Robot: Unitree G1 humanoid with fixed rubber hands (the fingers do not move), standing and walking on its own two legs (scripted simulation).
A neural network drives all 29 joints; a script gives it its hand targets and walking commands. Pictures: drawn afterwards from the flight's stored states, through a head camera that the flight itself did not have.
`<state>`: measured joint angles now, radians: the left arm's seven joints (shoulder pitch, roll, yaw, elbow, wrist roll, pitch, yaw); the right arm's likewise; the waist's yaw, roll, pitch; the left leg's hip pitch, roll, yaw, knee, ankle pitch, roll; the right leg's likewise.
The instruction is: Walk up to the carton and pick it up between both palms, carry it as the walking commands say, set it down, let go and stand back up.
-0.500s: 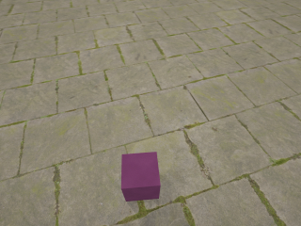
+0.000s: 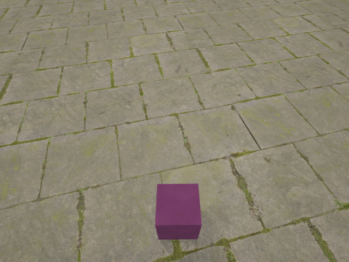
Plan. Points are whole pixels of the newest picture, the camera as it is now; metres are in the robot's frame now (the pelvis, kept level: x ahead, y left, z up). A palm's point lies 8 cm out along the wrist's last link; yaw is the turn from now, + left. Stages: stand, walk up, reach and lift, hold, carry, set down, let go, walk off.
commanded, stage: walk up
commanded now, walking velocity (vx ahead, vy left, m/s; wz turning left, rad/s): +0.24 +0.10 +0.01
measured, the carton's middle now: (177, 212) +0.47 +0.03 -0.65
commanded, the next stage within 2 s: stand in 1.34 s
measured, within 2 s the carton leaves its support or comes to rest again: neither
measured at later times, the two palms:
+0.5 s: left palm (72, 254) +0.17 +0.29 -0.13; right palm out of the picture +0.11 -0.23 -0.12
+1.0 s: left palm out of the picture +0.15 +0.28 -0.13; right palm out of the picture +0.11 -0.24 -0.13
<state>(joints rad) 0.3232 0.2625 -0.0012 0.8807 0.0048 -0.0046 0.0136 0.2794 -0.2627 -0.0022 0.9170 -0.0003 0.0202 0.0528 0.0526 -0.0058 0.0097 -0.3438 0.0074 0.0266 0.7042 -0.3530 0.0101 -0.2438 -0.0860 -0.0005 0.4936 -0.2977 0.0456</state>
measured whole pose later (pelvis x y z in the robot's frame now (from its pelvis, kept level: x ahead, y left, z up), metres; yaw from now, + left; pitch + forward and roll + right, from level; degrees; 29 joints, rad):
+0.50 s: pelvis +0.10 +0.03 +0.00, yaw +0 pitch +4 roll -1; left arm 0.25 0.27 0.00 0.88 0.00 0.01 0.01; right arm 0.33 -0.25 0.00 0.92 0.00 -0.03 -0.03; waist -0.03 -0.01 0.02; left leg -0.14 -0.01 0.04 0.48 -0.40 0.04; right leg -0.31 -0.04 -0.03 0.53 -0.24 0.03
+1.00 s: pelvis +0.08 +0.03 +0.00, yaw +0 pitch +1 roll +0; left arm 0.25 0.25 0.00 0.88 0.00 0.03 0.01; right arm 0.32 -0.25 0.00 0.92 0.00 -0.01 -0.03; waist -0.01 -0.01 0.00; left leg -0.12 -0.01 0.04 0.48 -0.38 0.03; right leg -0.29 -0.04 -0.03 0.53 -0.26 0.02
